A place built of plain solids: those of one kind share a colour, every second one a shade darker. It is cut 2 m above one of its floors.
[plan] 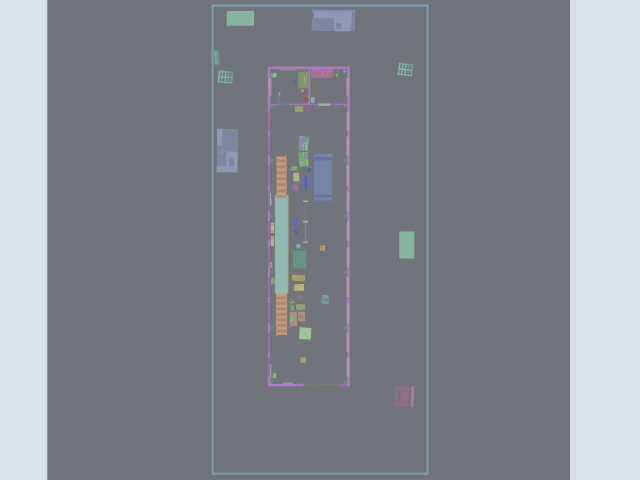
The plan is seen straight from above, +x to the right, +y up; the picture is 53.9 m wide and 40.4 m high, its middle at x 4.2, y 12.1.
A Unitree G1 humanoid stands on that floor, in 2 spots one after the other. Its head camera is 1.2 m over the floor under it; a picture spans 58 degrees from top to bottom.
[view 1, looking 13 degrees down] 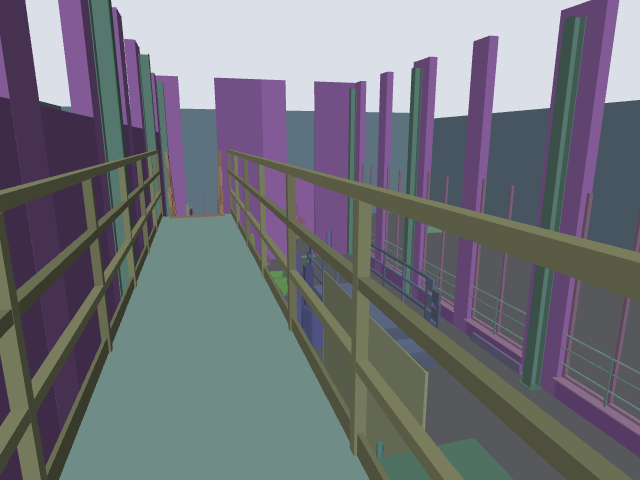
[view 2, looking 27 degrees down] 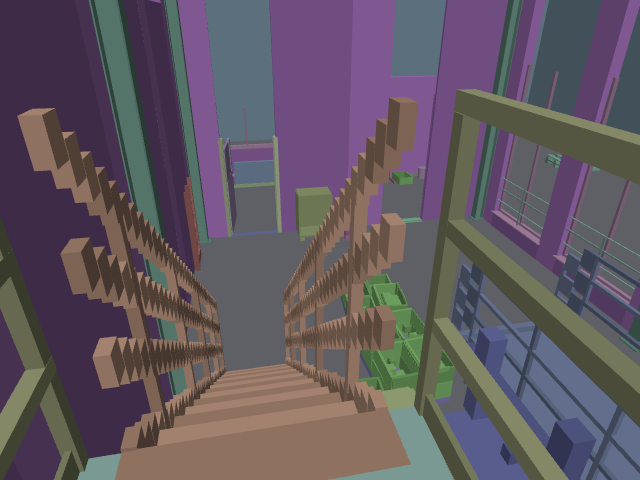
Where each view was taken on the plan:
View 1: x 0.97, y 8.57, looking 74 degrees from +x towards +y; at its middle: deck_rail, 2.09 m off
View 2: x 0.97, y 14.87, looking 79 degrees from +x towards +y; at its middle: stair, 2.27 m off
